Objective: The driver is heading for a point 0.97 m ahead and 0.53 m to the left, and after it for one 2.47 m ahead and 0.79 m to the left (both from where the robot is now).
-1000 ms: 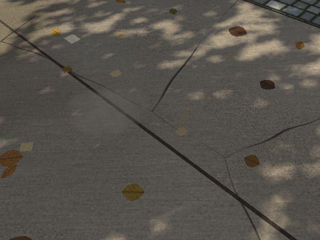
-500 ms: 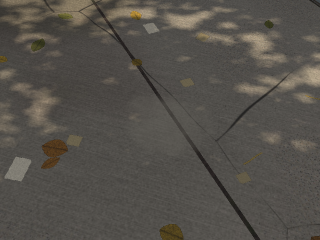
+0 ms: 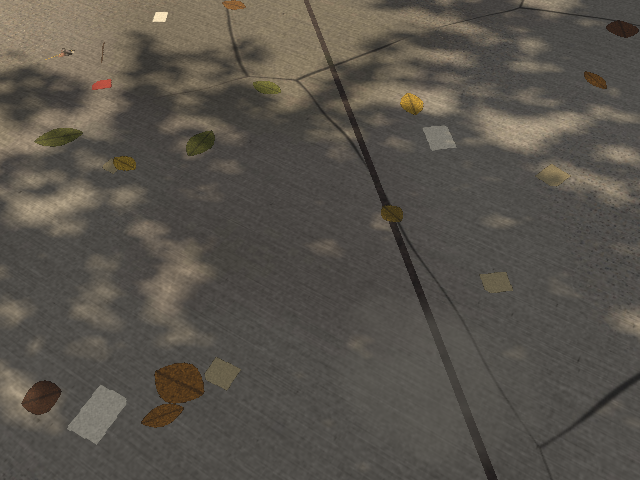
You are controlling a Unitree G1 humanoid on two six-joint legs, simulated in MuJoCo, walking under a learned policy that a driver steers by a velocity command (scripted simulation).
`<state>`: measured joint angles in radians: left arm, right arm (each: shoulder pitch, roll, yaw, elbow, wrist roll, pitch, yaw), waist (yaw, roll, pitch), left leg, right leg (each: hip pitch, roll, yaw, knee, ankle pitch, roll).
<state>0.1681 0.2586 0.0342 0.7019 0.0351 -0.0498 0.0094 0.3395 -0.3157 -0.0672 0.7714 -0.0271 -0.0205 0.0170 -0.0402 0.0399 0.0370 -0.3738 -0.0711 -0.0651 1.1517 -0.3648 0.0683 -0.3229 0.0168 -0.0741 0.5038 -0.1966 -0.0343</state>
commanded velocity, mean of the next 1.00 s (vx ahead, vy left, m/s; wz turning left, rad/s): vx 0.50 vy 0.00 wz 0.49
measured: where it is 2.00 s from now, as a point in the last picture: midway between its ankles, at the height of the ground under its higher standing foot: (214, 344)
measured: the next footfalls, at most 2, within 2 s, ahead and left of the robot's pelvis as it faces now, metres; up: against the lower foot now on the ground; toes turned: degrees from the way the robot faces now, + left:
left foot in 0.38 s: +0.34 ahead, +0.15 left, +0.00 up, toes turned +17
right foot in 0.90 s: +0.69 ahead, +0.12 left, +0.00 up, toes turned +27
